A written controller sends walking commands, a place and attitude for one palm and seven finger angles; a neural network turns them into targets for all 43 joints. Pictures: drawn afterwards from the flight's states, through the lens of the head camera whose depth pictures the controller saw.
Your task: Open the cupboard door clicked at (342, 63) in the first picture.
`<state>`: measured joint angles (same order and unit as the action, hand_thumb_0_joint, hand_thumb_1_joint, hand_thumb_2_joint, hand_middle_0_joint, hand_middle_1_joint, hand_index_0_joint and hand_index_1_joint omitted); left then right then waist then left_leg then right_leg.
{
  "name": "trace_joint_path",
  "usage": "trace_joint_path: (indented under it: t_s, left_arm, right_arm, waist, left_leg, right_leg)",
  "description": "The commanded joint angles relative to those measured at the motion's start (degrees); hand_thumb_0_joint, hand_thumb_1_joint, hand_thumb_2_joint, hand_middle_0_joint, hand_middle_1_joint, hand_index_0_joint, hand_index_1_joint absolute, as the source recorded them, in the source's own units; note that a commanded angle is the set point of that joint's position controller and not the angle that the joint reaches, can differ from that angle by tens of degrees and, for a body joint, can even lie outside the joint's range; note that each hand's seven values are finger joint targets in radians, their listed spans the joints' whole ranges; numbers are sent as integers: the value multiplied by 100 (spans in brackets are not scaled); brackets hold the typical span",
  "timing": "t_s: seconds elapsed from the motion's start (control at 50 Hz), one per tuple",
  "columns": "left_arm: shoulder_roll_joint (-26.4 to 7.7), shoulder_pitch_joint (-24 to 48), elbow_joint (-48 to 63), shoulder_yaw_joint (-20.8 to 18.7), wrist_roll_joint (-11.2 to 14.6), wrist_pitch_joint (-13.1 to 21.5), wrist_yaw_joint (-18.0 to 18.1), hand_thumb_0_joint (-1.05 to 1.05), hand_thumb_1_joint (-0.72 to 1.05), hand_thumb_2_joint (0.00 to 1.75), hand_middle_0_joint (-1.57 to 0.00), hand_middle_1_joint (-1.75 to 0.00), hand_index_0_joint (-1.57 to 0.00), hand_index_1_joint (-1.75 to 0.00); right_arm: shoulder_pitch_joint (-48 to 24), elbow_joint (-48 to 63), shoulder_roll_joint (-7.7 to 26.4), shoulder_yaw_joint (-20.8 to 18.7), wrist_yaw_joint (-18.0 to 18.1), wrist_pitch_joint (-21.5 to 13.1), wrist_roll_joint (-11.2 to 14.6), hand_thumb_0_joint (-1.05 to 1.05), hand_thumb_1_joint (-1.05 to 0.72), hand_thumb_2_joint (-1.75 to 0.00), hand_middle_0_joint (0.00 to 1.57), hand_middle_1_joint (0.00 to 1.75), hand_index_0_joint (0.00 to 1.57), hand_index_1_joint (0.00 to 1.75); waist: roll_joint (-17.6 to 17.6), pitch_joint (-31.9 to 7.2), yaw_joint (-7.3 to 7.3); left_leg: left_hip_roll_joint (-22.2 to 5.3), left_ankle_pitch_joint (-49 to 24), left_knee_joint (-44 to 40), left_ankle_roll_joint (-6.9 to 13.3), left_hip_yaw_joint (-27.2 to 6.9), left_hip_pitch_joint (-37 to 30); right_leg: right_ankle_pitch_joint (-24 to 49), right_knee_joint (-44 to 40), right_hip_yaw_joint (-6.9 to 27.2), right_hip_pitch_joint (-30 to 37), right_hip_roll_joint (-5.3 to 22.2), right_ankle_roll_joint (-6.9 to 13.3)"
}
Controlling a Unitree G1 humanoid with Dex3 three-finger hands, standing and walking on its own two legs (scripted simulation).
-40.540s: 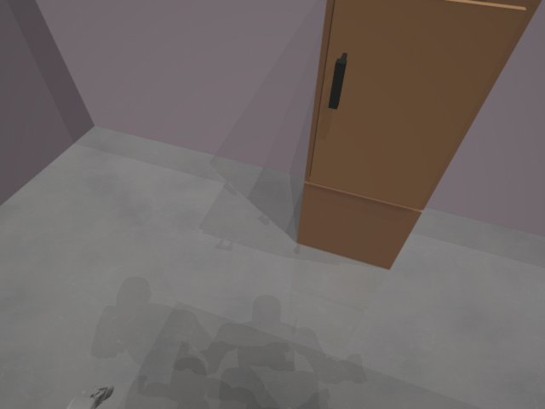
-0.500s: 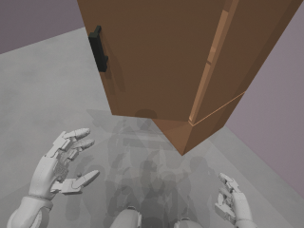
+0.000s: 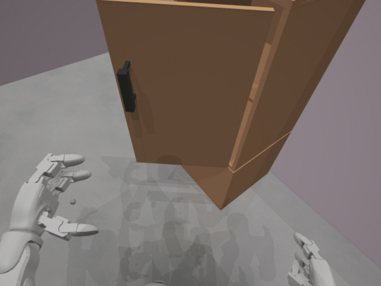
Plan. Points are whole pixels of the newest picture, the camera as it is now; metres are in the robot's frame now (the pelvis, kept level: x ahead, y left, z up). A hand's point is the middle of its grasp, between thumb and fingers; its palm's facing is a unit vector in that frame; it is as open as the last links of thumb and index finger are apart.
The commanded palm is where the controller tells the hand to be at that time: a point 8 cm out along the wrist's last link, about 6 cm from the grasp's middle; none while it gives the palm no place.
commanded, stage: raise the hand with hooked fingers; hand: left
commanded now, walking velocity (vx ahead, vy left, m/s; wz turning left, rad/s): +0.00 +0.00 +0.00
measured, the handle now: (128, 86) +0.57 +0.20 +0.09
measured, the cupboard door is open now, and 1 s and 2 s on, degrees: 49 49 49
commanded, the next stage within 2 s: move the hooked fingers beside the handle in 0.90 s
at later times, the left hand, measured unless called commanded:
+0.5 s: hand (52, 162) +0.31 +0.28 +0.11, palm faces +0.02 -1.00 -0.05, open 14.0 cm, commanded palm +0.27 +0.32 +0.11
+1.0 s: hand (62, 165) +0.30 +0.26 +0.11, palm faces +0.03 -1.00 -0.03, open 14.0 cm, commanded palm +0.27 +0.31 +0.11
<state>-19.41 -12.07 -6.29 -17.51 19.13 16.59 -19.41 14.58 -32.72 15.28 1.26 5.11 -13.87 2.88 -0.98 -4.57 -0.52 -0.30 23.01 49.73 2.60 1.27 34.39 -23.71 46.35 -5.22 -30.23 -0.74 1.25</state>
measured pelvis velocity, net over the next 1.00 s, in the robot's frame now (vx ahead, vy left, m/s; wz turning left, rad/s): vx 0.01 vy -0.01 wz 0.00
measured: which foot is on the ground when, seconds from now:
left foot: down 0.00-1.00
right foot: down 0.00-1.00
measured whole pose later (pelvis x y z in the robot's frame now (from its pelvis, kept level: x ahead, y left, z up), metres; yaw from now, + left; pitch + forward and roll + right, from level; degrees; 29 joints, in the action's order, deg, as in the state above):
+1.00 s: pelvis +0.01 -0.01 +0.02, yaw +0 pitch +6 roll -1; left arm -24.1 4.4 -24.1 -24.4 19.8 10.3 -28.3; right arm 15.3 -33.9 15.8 2.6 5.3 -11.0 3.3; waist -1.9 -3.3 0.4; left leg -0.3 19.8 41.0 1.9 1.7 26.8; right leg -20.8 38.5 -4.6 -23.4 -1.2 1.9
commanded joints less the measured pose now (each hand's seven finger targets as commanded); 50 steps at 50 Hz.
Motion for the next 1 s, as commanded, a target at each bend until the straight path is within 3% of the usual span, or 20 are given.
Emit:
trace_joint_path:
  t_s: [0.0,0.04,0.1,0.16,0.18,0.24,0.34,0.38,0.42,0.5,0.56,0.62,0.68,0.74,0.92,0.94,0.98]
  left_arm:
    - [-1078,982,657,-612,154,92,-52,0,-50,30,-30,-120,-30,-120]
    - [-1069,1225,315,-505,151,-139,-260,0,-50,30,-30,-120,-30,-120]
    - [-1346,1754,350,-641,148,-339,-480,0,-50,30,-30,-120,-30,-120]
    - [-1712,2258,625,-938,181,-249,-519,0,-50,30,-30,-120,-30,-120]
    - [-1759,2343,639,-989,181,-181,-515,0,-50,30,-30,-120,-30,-120]
    - [-1977,2527,493,-1215,201,-46,-469,0,-50,30,-30,-120,-30,-120]
    - [-1974,2718,-593,-1186,196,-408,-757,0,-50,30,-30,-120,-30,-120]
    - [-2039,3025,-655,-1116,178,-560,-905,0,-50,30,-30,-120,-30,-120]
    - [-1902,2807,-770,-1053,212,-653,-991,0,-50,30,-30,-120,-30,-120]
    - [-1990,2648,-456,-1190,272,-474,-975,0,-50,30,-30,-120,-30,-120]
    - [-2121,2690,-403,-1386,288,-307,-826,0,-50,30,-30,-120,-30,-120]
    - [-2076,2857,-405,-1357,214,-224,-705,0,-50,30,-30,-120,-30,-120]
    - [-2156,2969,-194,-1347,140,-190,-672,0,-50,30,-30,-120,-30,-120]
    - [-2036,2842,-218,-1254,197,-162,-744,0,-50,30,-30,-120,-30,-120]
    - [-1976,2868,-676,-1207,233,-317,-868,0,-50,30,-30,-120,-30,-120]
    - [-1986,2844,-742,-1201,253,-347,-883,0,-50,30,-30,-120,-30,-120]
    - [-1999,2928,-598,-1212,232,-309,-864,0,-50,30,-30,-120,-30,-120]
  right_arm:
    - [-250,764,801,-212,21,-244,11,0,-90,-90,20,30,20,30]
    - [-222,788,854,-208,48,-216,36,0,-90,-90,20,30,20,30]
    - [-211,804,878,-205,92,-214,58,0,-90,-90,20,30,20,30]
    - [-206,786,851,-183,110,-228,27,0,-90,-90,20,30,20,30]
    - [-214,757,832,-164,106,-240,20,0,-90,-90,20,30,20,30]
    - [-165,655,837,-147,116,-241,-18,0,-90,-90,20,30,20,30]
    - [-164,572,899,-142,160,-147,46,0,-90,-90,20,30,20,30]
    - [-155,589,917,-148,173,-121,72,0,-90,-90,20,30,20,30]
    - [-128,663,904,-165,157,-125,62,0,-90,-90,20,30,20,30]
    - [-103,721,919,-203,56,-132,28,0,-90,-90,20,30,20,30]
    - [-95,702,907,-207,18,-107,3,0,-90,-90,20,30,20,30]
    - [-98,675,888,-216,31,-76,18,0,-90,-90,20,30,20,30]
    - [-86,678,859,-208,42,-59,4,0,-90,-90,20,30,20,30]
    - [-70,675,870,-219,60,-60,-1,0,-90,-90,20,30,20,30]
    - [-146,665,881,-197,92,-24,48,0,-90,-90,20,30,20,30]
    - [-133,687,887,-192,89,-7,47,0,-90,-90,20,30,20,30]
    - [-167,696,861,-189,75,-7,47,0,-90,-90,20,30,20,30]
  waist:
    - [-452,-658,60]
    - [-279,-525,19]
    - [-254,-903,38]
    - [-431,-1283,81]
    - [-583,-1278,86]
    - [-499,-1279,105]
    - [-373,-852,81]
    - [-459,-986,54]
    - [-263,-1116,89]
    - [-183,-1330,162]
    - [-159,-1181,166]
    - [-439,-1051,129]
    - [-685,-1312,115]
    - [-327,-1289,70]
    - [-302,-1041,83]
    - [-141,-944,78]
    - [-275,-1093,98]
  left_leg:
    - [-49,-1109,-1085,-165,-465,-941]
    - [-32,-1078,-1116,-136,-459,-941]
    - [-27,-1249,-1161,-121,-459,-1170]
    - [-28,-1636,-1187,-137,-484,-1567]
    - [-33,-1710,-1209,-159,-503,-1672]
    - [-49,-1937,-1247,-173,-530,-1806]
    - [-22,-1737,-1374,-144,-471,-1617]
    - [-17,-1776,-1427,-141,-468,-1707]
    - [0,-1897,-1401,-119,-453,-1728]
    - [2,-2261,-1331,-112,-408,-1795]
    - [15,-2110,-1348,-101,-354,-1690]
    - [11,-1936,-1404,-120,-348,-1703]
    - [31,-1960,-1380,-84,-291,-1821]
    - [9,-2018,-1320,-52,-277,-1788]
    - [37,-1741,-1387,-65,-283,-1605]
    - [36,-1722,-1358,-53,-259,-1557]
    - [36,-1723,-1383,-56,-269,-1612]
  right_leg:
    - [936,-730,92,128,-71,31]
    - [984,-838,134,177,-89,37]
    - [1155,-916,154,384,-66,23]
    - [1414,-921,170,579,-93,52]
    - [1432,-928,166,570,-98,63]
    - [1584,-968,155,626,-119,79]
    - [1557,-1145,168,630,-80,73]
    - [1598,-1193,169,652,-55,53]
    - [1734,-1203,165,743,-44,40]
    - [2077,-1153,191,877,-61,39]
    - [2028,-1166,231,870,-73,44]
    - [1798,-1175,220,734,-59,46]
    - [1882,-1211,310,899,-36,41]
    - [2060,-1215,328,976,-47,21]
    - [1839,-1266,318,825,-30,4]
    - [1857,-1279,358,854,-39,5]
    - [1840,-1272,356,890,-28,4]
